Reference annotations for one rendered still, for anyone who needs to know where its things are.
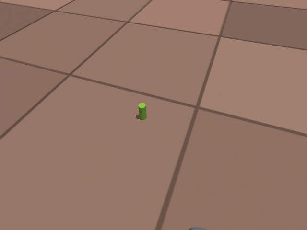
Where can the can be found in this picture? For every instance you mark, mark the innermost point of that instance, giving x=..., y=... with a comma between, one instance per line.
x=142, y=111

